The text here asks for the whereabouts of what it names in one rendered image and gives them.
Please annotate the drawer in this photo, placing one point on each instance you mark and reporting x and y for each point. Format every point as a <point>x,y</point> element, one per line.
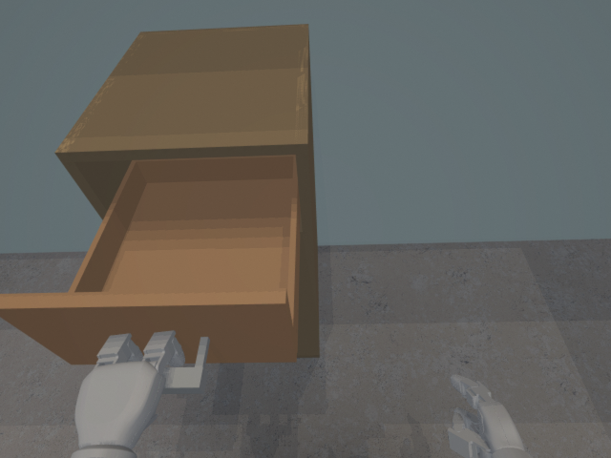
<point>208,247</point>

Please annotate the robot left hand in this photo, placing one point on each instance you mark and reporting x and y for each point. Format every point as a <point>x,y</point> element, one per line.
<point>118,400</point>

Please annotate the cabinet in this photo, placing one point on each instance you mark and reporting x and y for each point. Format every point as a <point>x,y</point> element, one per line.
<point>207,93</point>

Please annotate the robot right hand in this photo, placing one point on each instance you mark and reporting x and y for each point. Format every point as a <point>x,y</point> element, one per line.
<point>491,430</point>

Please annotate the handle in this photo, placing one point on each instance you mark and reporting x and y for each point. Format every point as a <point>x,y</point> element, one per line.
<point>188,380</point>

